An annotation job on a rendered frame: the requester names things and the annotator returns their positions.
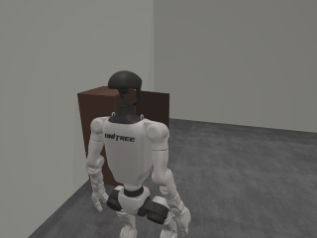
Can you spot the left robot upper arm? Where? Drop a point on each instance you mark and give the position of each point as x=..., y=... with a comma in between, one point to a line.
x=96, y=142

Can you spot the robot right hand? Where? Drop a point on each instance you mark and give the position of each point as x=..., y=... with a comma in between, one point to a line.
x=183, y=221

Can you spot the robot left forearm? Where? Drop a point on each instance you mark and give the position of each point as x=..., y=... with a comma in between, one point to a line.
x=96, y=178

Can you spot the right robot upper arm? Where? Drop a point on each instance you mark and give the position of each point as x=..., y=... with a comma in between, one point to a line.
x=158, y=134

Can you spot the robot left hand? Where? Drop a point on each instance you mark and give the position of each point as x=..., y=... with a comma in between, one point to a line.
x=96, y=196

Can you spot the left robot thigh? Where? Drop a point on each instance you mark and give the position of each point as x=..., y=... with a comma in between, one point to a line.
x=128, y=220

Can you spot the cupboard door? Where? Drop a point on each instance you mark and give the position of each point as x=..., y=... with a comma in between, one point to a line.
x=154, y=106

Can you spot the robot right forearm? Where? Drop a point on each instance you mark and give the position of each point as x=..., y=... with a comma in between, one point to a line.
x=171, y=195

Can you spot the robot torso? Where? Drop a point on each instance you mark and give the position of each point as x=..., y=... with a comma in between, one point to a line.
x=129, y=157

